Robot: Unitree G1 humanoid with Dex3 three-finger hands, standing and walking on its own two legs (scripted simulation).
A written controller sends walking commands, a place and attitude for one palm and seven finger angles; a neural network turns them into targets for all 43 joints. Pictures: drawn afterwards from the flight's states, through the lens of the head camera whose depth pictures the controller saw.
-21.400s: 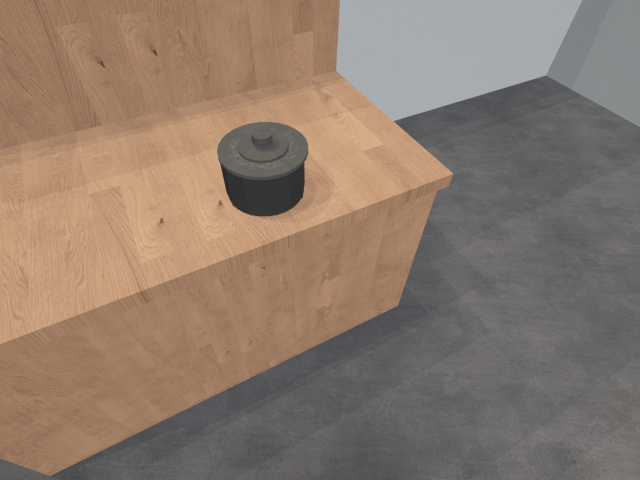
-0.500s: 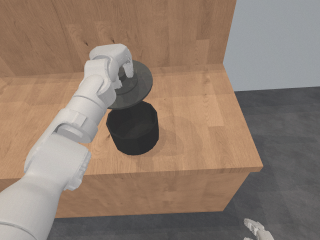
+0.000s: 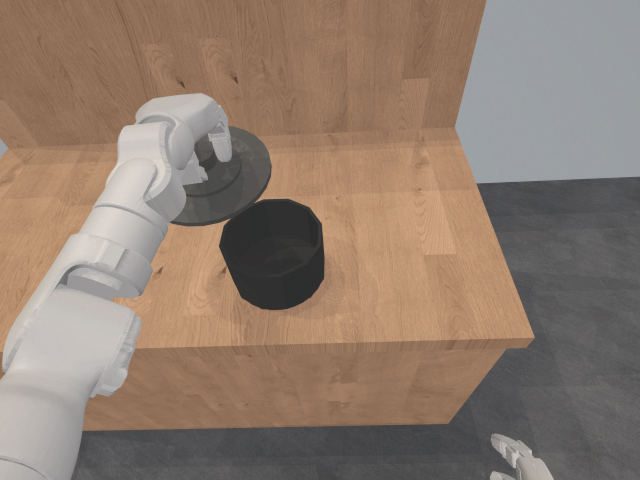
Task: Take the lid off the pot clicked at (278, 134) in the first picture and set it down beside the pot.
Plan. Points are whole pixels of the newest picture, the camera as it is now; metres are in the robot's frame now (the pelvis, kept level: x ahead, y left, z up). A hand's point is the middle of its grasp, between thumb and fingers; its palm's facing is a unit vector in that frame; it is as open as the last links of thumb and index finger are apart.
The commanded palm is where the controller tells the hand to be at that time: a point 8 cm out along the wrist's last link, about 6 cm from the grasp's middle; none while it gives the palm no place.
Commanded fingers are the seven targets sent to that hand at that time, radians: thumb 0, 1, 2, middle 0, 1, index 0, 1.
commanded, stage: move the lid sideways beside the pot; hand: left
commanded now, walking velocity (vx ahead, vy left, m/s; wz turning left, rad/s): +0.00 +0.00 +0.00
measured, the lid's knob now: (200, 156) +0.49 +0.17 +0.15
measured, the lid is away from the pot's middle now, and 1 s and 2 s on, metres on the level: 0.07 0.21 0.23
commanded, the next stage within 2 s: lower the lid onto the table in 1.40 s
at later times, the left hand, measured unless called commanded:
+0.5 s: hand (148, 159) +0.46 +0.22 +0.17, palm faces -0.27 -0.03 -0.96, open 6.6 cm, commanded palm +0.45 +0.22 +0.24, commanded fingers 0.00 0.79 0.84 -0.89 -1.02 -0.94 -1.03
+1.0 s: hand (92, 170) +0.46 +0.29 +0.17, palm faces -0.31 -0.05 -0.95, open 6.6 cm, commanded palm +0.45 +0.29 +0.24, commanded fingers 0.00 0.79 0.84 -0.89 -1.02 -0.94 -1.03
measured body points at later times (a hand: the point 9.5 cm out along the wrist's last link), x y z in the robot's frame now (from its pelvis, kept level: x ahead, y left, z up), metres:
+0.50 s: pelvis +0.00 +0.01 +0.00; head +0.04 -0.01 +0.45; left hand +0.47 +0.22 +0.23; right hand +0.11 -0.25 -0.13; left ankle -0.02 +0.08 -0.74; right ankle -0.01 -0.13 -0.74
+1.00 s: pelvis +0.00 +0.02 +0.00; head +0.06 +0.01 +0.45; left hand +0.47 +0.29 +0.22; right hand +0.11 -0.25 -0.12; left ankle -0.02 +0.08 -0.74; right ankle -0.01 -0.13 -0.74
